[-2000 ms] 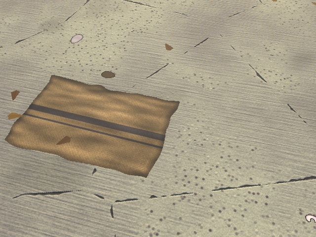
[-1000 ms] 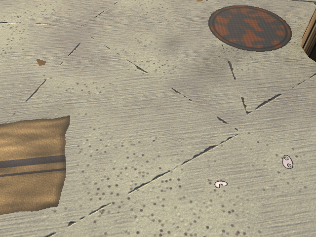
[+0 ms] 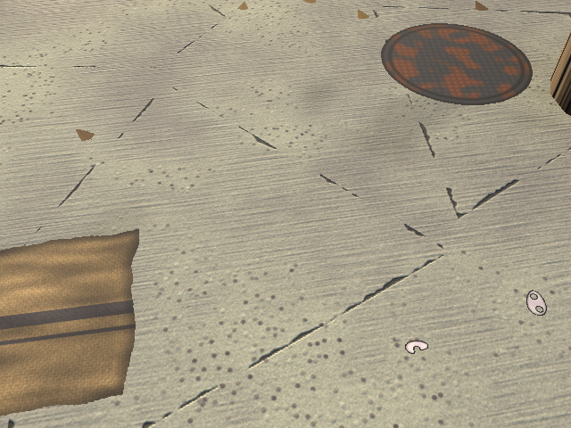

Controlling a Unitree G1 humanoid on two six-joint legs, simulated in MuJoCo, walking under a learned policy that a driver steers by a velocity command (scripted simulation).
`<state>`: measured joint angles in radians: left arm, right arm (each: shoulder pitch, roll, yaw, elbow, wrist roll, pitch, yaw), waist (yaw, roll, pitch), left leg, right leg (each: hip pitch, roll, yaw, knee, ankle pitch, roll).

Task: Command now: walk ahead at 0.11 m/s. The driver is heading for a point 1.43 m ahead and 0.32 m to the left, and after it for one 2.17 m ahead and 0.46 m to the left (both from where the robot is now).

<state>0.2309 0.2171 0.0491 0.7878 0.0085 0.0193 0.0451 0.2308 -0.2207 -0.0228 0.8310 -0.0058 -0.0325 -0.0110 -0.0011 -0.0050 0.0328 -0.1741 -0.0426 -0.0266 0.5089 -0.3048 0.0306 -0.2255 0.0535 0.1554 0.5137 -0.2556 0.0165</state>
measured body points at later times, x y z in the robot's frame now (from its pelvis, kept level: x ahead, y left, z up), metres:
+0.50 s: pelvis +0.02 +0.00 +0.00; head +0.03 +0.00 +0.45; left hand +0.09 +0.25 -0.14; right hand +0.07 -0.26 -0.14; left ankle -0.02 +0.10 -0.74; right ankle +0.02 -0.13 -0.74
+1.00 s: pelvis +0.00 +0.00 +0.00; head +0.01 +0.01 +0.45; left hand +0.03 +0.25 -0.15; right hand +0.01 -0.24 -0.15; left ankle -0.02 +0.10 -0.74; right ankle +0.02 -0.13 -0.74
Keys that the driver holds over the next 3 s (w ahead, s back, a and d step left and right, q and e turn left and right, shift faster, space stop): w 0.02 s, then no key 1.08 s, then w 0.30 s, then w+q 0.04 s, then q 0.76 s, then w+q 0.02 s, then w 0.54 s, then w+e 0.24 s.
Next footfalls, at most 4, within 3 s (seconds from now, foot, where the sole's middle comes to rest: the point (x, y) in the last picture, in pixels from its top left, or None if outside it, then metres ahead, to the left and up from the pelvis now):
1.42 right None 0.10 -0.14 -0.77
1.84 left None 0.31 0.07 -0.77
2.30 right None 0.35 -0.15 -0.77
2.78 left None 0.41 0.20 -0.77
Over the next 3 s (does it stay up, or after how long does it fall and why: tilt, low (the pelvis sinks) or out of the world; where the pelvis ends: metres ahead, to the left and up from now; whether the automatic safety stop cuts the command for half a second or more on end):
stays up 0.45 0.11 0.01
